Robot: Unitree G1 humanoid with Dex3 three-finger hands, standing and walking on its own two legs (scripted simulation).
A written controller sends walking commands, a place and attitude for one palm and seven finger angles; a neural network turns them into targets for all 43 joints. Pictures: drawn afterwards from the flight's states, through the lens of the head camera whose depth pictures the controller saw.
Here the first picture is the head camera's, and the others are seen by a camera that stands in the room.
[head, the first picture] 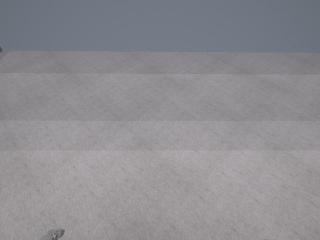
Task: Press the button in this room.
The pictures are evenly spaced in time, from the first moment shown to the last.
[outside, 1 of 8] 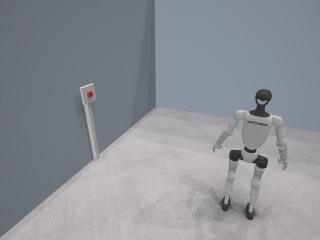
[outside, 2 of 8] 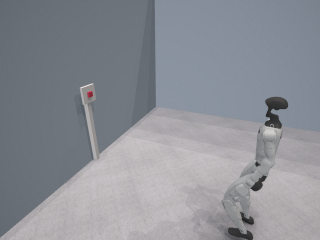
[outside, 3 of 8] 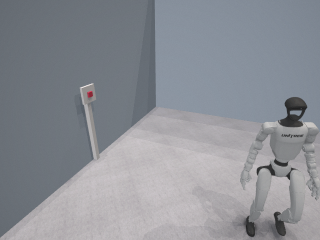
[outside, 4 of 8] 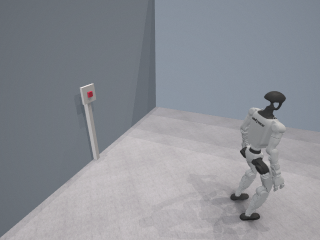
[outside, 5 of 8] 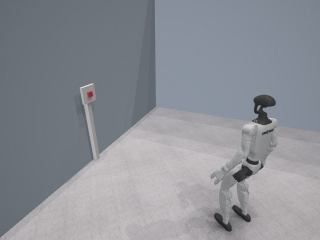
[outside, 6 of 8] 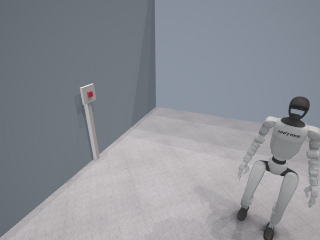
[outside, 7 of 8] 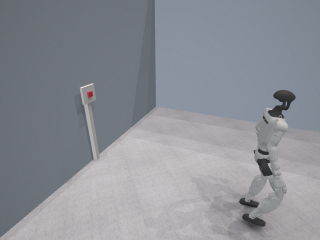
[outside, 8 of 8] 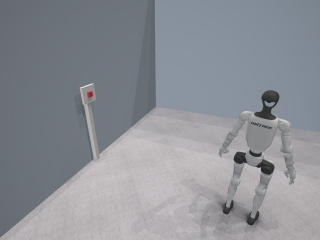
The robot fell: no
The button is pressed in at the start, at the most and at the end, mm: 0 0 0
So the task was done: no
